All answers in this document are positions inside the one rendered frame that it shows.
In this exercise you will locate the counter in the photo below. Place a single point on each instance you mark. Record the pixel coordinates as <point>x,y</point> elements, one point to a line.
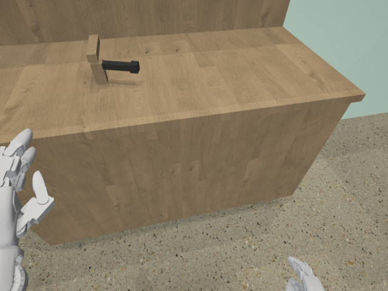
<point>228,108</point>

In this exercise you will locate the left robot hand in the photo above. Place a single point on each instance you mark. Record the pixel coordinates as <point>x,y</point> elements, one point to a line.
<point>15,160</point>

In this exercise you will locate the tap lever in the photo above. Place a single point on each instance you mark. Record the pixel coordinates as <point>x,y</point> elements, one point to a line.
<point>132,67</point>

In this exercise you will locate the robot left forearm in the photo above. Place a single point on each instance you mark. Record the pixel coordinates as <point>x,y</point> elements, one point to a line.
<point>13,277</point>

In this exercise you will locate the right robot hand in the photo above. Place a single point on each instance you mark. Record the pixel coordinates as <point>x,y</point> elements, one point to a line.
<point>304,272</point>

